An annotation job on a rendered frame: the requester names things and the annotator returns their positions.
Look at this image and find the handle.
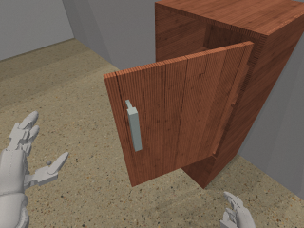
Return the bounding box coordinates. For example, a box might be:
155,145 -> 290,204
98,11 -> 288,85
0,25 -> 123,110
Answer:
125,100 -> 143,152

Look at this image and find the right robot hand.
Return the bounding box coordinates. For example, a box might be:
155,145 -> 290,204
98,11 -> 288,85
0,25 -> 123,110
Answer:
219,191 -> 256,228

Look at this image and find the robot left forearm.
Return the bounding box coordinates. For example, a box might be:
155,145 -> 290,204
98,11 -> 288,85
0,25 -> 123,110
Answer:
0,193 -> 30,228

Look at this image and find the cupboard door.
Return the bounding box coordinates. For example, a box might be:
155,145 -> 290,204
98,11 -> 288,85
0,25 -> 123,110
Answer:
103,41 -> 254,187

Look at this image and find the left robot hand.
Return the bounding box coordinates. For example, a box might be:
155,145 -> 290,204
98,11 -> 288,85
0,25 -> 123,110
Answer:
0,110 -> 69,196

